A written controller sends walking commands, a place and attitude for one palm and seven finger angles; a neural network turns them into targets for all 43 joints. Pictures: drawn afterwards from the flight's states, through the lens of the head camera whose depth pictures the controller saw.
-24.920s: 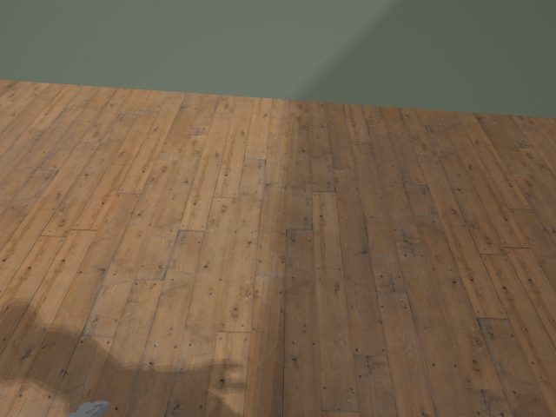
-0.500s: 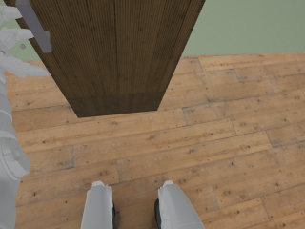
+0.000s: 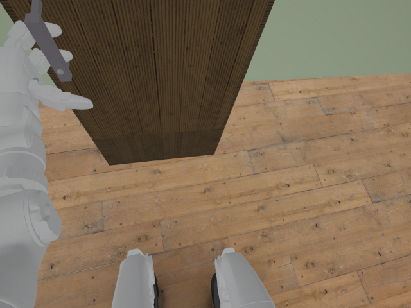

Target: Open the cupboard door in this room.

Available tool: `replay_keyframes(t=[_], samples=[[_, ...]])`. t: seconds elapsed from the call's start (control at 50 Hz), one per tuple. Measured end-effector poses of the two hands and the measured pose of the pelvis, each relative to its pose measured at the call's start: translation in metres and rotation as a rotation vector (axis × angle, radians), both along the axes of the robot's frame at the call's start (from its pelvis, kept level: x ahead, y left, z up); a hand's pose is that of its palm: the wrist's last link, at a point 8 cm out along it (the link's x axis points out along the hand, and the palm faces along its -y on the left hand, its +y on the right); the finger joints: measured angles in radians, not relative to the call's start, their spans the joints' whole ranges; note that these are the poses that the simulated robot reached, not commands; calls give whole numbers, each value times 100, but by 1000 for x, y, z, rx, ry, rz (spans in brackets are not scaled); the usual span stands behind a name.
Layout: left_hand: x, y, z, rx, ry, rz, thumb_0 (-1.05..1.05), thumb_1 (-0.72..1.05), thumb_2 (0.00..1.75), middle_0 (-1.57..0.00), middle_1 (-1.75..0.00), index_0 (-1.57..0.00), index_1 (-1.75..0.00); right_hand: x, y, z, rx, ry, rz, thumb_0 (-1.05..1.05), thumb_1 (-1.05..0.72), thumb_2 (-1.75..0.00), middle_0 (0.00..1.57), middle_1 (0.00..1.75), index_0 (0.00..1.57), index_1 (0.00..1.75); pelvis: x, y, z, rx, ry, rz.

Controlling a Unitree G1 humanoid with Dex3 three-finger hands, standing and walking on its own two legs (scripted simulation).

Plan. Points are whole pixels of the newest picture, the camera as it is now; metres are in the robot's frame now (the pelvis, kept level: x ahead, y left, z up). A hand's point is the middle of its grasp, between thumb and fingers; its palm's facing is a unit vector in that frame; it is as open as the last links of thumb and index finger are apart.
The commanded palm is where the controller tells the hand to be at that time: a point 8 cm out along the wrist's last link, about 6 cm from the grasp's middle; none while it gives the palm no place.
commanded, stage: slide the fingers in behind the handle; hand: left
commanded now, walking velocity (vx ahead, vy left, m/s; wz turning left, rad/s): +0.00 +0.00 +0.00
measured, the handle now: (52, 43) +0.58 +0.23 +0.07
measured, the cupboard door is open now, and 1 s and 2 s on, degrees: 0 0 13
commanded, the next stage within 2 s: close the thumb around the handle in 0.62 s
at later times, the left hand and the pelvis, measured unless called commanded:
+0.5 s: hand (70, 69) +0.53 +0.20 +0.07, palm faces +0.09 -1.00 -0.03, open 14.0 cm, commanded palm +0.51 +0.23 +0.07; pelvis +0.00 -0.01 +0.00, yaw +0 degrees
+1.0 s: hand (68, 71) +0.53 +0.21 +0.06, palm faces +0.07 -1.00 -0.02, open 11.7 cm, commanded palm +0.51 +0.24 +0.07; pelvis +0.00 +0.00 +0.00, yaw +0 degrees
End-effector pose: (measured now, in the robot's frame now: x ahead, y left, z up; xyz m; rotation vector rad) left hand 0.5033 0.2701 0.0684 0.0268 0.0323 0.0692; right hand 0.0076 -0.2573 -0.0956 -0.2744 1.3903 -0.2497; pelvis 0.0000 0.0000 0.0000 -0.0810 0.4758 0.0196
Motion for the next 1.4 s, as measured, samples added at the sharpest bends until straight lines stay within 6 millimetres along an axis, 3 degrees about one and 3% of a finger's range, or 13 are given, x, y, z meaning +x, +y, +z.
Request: replay_keyframes(t=[0.2,0.82,0.96,1.28,1.4], samples=[[4,-14,0,-7,-8,11,-1,-50,30,-30,-120,-30,-120,4,-4,-1,3,-8,3,1,-91,-90,20,30,20,30,2,-4,0,5,0,3],[2,-14,-1,-2,-10,11,-1,-47,31,-30,-120,-29,-121,8,-2,1,9,-2,1,1,-91,-90,20,30,20,30,6,-2,3,6,-3,3],[2,-12,-2,-5,-11,6,-1,-25,41,-32,-123,-32,-123,8,-1,1,5,-5,3,1,-91,-90,20,30,20,30,5,-1,2,5,-2,3],[4,-9,-4,-1,-10,8,1,58,76,-38,-132,-38,-132,3,1,-1,-2,1,1,1,-91,-90,20,30,20,30,2,1,0,1,4,3],[6,-12,-4,-11,-14,1,1,77,84,-39,-134,-39,-134,0,1,0,-1,14,-1,1,-91,-90,20,30,20,30,2,1,0,1,7,2]])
